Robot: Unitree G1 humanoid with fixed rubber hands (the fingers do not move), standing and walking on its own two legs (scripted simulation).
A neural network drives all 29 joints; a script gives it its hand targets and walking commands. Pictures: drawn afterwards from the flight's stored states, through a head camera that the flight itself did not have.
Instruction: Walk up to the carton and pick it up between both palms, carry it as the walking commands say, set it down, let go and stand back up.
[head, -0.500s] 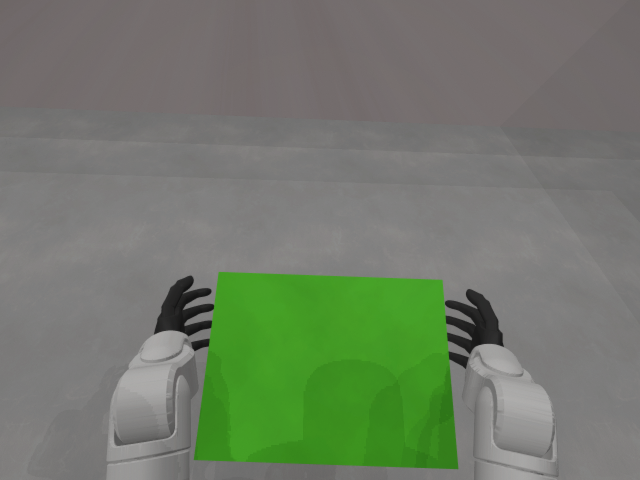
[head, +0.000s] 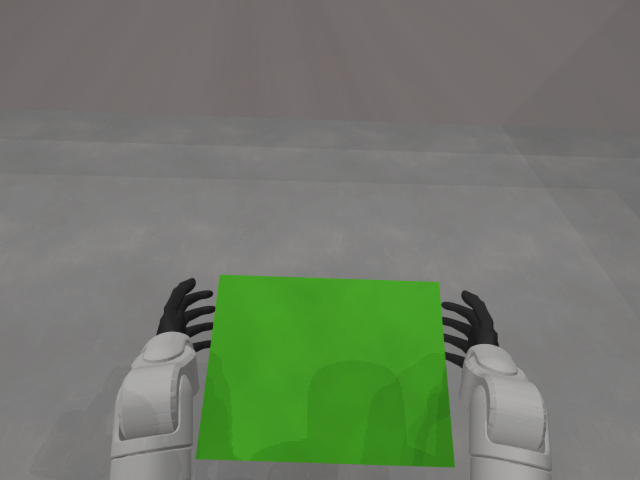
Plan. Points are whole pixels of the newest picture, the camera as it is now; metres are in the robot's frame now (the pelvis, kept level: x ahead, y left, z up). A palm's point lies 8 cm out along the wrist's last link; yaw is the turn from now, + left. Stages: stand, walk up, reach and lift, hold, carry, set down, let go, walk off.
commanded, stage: carry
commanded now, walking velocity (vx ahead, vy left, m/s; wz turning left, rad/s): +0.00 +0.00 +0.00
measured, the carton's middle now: (325, 367) +0.29 +0.00 -0.03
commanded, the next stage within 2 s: hold in 0.14 s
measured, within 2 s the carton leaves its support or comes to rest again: neither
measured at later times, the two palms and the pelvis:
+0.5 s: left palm (165, 342) +0.27 +0.19 +0.06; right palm (469, 355) +0.27 -0.17 +0.06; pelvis -0.02 +0.01 +0.01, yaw +1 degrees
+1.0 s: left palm (187, 358) +0.29 +0.18 -0.02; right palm (453, 357) +0.31 -0.18 -0.02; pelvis +0.00 -0.01 +0.00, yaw +5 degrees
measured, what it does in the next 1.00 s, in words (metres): stands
